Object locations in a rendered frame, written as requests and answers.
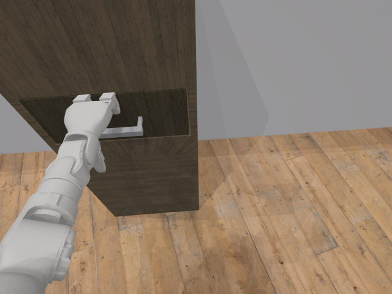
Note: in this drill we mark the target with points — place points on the robot left upper arm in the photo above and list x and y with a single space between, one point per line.
37 253

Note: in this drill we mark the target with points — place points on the robot left forearm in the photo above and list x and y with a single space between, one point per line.
59 192

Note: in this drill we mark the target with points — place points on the drawer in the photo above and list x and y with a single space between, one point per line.
164 112

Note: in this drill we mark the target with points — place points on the cabinet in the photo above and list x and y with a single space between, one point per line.
73 47

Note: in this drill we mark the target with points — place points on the robot left hand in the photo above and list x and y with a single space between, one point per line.
94 117

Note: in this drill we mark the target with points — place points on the handle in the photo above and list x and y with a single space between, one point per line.
124 131

